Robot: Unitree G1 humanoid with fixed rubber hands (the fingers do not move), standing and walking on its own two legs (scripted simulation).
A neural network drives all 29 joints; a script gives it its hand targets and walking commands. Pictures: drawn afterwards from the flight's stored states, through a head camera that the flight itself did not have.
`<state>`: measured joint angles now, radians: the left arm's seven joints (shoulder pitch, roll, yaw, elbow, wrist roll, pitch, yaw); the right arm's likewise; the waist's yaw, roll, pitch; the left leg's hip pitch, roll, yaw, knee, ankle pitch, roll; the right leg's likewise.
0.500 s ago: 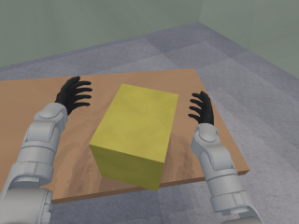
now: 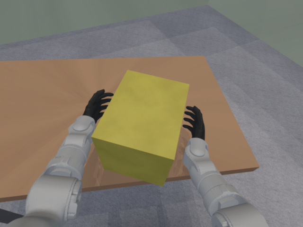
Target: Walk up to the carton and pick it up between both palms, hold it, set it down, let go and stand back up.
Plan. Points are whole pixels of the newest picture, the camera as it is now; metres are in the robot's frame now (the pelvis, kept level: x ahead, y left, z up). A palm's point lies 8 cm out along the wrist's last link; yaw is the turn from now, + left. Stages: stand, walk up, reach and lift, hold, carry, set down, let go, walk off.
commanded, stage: reach and lift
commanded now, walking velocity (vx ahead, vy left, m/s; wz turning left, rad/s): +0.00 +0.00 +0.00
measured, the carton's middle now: (145, 128) +0.40 -0.01 +0.00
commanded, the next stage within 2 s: none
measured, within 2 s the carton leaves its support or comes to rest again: neither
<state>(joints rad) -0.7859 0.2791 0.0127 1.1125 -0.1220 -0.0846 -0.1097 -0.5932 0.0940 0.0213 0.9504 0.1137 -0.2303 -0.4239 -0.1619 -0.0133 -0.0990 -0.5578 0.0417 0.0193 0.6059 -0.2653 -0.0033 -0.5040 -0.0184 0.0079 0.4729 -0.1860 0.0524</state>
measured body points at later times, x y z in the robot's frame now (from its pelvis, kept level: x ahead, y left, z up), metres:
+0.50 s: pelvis -0.01 +0.02 -0.01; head +0.06 +0.05 +0.44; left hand +0.45 +0.14 +0.03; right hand +0.36 -0.15 +0.02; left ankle +0.01 +0.11 -0.73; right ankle +0.02 -0.16 -0.73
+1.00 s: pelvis +0.00 +0.02 +0.00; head +0.07 +0.06 +0.44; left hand +0.45 +0.13 +0.03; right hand +0.36 -0.15 +0.01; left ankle +0.01 +0.11 -0.73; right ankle +0.02 -0.16 -0.73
